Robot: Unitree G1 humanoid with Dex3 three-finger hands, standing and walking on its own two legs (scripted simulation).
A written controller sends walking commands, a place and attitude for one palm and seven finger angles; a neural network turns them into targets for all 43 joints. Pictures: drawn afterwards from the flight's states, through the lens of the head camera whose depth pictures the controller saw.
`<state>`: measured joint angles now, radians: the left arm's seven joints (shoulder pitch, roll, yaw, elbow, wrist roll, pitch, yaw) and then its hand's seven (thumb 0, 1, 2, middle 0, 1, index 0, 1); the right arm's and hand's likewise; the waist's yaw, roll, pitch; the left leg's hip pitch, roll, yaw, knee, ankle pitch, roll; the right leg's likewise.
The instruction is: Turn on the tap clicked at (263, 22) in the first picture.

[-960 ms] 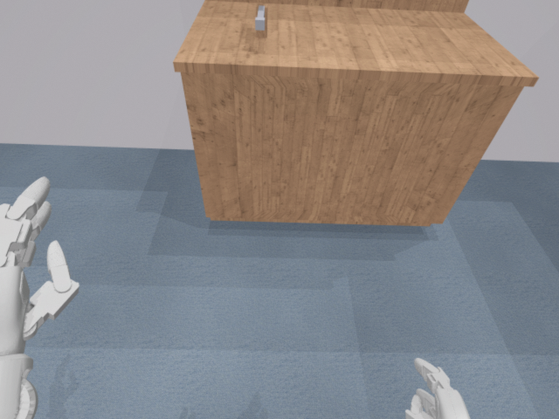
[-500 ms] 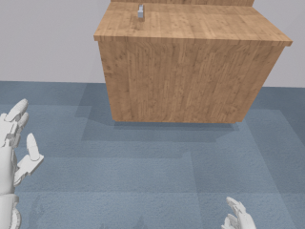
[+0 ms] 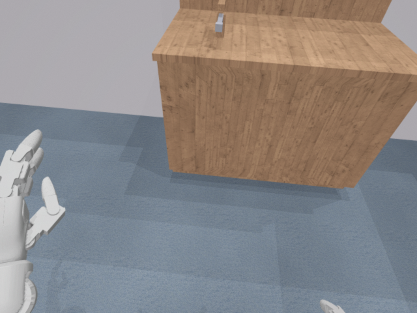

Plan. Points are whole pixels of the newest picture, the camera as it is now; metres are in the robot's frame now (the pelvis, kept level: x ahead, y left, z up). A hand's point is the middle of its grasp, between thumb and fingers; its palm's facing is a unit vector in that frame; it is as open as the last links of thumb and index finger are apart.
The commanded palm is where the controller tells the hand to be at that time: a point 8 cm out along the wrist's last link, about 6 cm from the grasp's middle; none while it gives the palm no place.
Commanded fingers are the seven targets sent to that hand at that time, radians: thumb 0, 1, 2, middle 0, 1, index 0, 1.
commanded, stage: walk to a spot facing it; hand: left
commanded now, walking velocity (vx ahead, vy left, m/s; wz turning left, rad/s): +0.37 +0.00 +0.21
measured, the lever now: (218, 27) +1.09 +0.02 +0.13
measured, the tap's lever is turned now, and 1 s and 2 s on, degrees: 0 0 0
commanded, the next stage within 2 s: turn to face it in 0.66 s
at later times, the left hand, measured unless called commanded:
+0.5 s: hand (108, 136) +0.36 +0.21 +0.17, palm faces +0.40 -0.78 -0.49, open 7.4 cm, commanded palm +0.30 +0.25 +0.19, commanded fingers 0.00 0.90 0.90 -0.20 -0.30 -0.20 -0.30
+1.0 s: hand (109, 103) +0.46 +0.24 +0.18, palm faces +0.54 -0.76 -0.37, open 7.4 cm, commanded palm +0.40 +0.26 +0.19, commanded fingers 0.00 0.90 0.90 -0.20 -0.30 -0.20 -0.30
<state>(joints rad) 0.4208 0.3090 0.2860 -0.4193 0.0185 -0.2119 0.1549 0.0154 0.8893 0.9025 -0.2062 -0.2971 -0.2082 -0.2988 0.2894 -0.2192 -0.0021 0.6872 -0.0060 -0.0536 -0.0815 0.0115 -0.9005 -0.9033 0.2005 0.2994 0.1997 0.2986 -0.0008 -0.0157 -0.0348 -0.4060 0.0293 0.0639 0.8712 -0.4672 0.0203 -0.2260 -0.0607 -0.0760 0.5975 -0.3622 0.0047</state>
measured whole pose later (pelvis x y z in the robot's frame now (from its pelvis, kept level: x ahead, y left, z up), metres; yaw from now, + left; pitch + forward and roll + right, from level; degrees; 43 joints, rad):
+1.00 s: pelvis +0.26 -0.03 -0.01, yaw +4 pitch -2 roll +2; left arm 0.40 0.37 0.37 -0.51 -0.02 -0.21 0.19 0.01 0.89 0.90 -0.21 -0.30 -0.21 -0.30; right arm 0.15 -0.17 -0.02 0.57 0.00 -0.03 -0.08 0.01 -0.90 -0.90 0.20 0.30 0.20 0.30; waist 0.04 -0.06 0.06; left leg -0.35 0.07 0.21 0.59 -0.21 0.03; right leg -0.28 -0.09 -0.11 0.85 -0.53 0.01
